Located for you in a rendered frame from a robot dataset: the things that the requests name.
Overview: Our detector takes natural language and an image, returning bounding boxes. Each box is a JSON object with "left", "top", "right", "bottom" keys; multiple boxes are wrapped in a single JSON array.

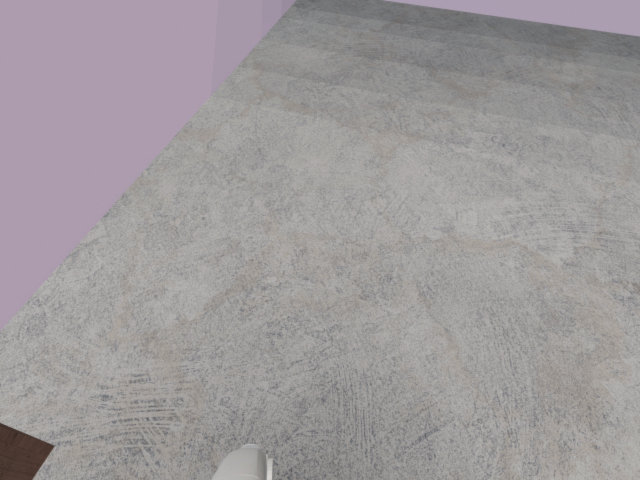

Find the robot left thigh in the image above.
[{"left": 211, "top": 448, "right": 274, "bottom": 480}]

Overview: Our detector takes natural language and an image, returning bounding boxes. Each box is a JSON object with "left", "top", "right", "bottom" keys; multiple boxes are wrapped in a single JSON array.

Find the cupboard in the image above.
[{"left": 0, "top": 423, "right": 54, "bottom": 480}]

